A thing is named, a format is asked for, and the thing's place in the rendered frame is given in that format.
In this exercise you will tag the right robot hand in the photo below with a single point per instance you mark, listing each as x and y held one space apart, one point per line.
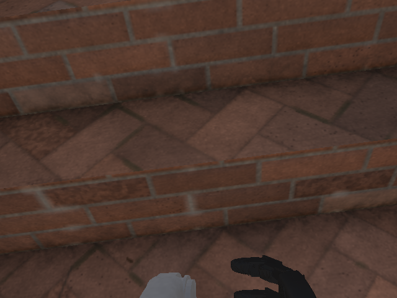
292 284

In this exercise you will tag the left robot thigh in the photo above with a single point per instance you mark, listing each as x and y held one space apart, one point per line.
170 285

